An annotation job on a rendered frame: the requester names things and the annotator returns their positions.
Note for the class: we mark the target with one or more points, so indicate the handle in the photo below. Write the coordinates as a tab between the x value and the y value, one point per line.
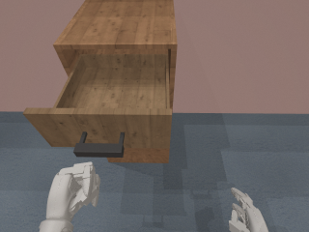
99	150

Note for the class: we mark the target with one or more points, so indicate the left robot hand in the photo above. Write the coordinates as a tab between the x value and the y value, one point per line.
81	181

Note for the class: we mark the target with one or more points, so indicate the drawer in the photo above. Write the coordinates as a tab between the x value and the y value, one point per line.
107	94

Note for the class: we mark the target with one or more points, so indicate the robot left forearm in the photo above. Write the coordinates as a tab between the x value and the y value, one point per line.
56	225

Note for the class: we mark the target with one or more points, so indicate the cabinet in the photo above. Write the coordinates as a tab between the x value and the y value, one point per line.
123	27

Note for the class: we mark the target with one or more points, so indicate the right robot hand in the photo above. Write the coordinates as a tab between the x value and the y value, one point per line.
250	220

